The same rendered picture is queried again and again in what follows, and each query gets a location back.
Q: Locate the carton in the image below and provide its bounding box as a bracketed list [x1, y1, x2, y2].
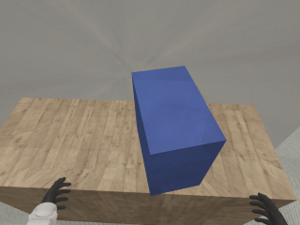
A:
[131, 66, 227, 196]

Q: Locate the robot left hand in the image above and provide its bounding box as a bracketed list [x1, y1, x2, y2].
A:
[41, 177, 71, 210]

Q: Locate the left robot forearm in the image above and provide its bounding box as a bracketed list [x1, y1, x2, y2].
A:
[26, 202, 58, 225]

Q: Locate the pedestal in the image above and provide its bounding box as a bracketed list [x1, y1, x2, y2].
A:
[0, 97, 297, 225]

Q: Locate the robot right hand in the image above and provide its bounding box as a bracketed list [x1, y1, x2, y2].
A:
[249, 192, 288, 225]

